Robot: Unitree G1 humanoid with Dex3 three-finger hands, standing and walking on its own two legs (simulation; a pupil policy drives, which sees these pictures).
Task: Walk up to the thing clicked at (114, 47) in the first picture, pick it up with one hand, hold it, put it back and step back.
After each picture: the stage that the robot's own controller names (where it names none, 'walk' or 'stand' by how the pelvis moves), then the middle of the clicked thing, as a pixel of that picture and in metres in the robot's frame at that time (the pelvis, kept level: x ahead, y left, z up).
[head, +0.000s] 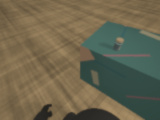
stand; (118, 44) +0.73 -0.22 +0.03
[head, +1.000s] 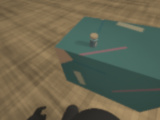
rise first; (93, 40) +0.67 +0.05 +0.06
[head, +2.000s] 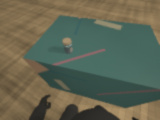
rise first; (67, 46) +0.52 +0.23 +0.06
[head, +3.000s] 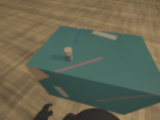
stand; (68, 54) +0.51 +0.22 +0.02
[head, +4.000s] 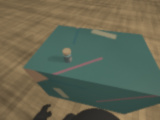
stand; (67, 55) +0.49 +0.22 +0.02
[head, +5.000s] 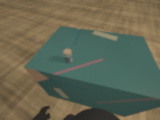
stand; (68, 56) +0.49 +0.22 +0.02
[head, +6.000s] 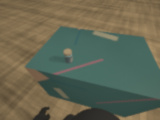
stand; (68, 56) +0.49 +0.22 +0.02
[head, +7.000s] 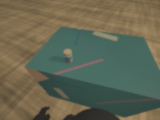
rise first; (68, 56) +0.49 +0.22 +0.02
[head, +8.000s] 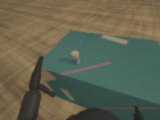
rise first; (75, 58) +0.50 +0.19 +0.03
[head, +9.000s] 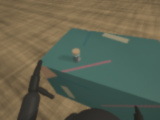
go down; (76, 55) +0.51 +0.19 +0.03
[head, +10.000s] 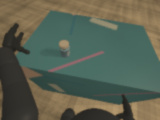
go down; (64, 49) +0.49 +0.18 +0.05
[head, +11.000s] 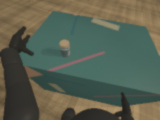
close in; (65, 49) +0.49 +0.18 +0.06
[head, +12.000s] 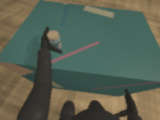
close in; (55, 41) +0.51 +0.20 +0.10
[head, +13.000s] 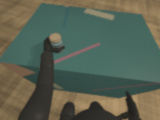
lift; (57, 43) +0.50 +0.20 +0.10
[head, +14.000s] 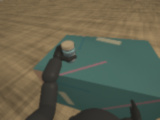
lift; (69, 52) +0.34 +0.15 +0.25
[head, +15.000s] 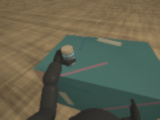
hold; (68, 56) +0.34 +0.16 +0.22
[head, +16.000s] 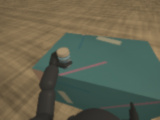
hold; (64, 58) +0.33 +0.18 +0.20
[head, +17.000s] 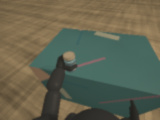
hold; (70, 62) +0.34 +0.15 +0.15
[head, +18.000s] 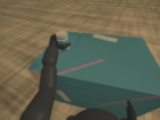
crouch; (63, 41) +0.43 +0.19 +0.25
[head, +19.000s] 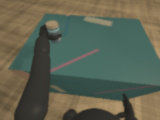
lower; (54, 32) +0.53 +0.21 +0.18
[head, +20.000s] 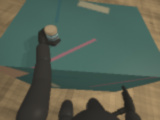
lower; (52, 36) +0.54 +0.19 +0.10
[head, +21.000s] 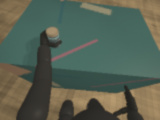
lower; (54, 38) +0.53 +0.20 +0.10
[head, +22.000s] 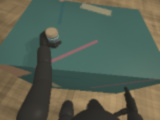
lower; (53, 38) +0.53 +0.20 +0.10
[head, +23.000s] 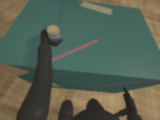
loosen; (54, 36) +0.53 +0.19 +0.10
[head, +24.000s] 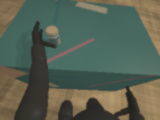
withdraw; (53, 37) +0.54 +0.18 +0.10
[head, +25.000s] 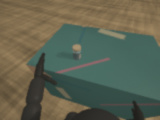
sink last; (76, 52) +0.51 +0.15 +0.07
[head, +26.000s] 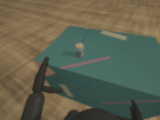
stand; (79, 50) +0.55 +0.16 +0.07
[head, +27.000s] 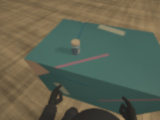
stand; (75, 47) +0.53 +0.16 +0.08
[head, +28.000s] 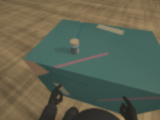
stand; (74, 47) +0.54 +0.17 +0.09
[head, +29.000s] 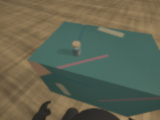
stand; (76, 48) +0.54 +0.16 +0.07
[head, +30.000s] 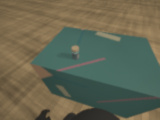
walk; (75, 52) +0.55 +0.17 +0.02
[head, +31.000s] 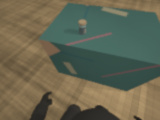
walk; (82, 27) +0.74 +0.14 +0.05
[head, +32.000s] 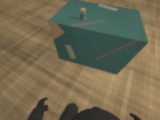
walk; (82, 14) +1.07 +0.21 +0.04
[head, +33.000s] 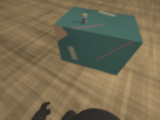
stand; (84, 18) +1.16 +0.18 +0.03
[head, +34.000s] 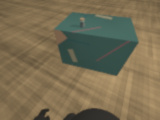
stand; (82, 22) +1.19 +0.21 +0.02
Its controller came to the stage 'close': yes
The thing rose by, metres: 0.22
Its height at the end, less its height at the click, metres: +0.00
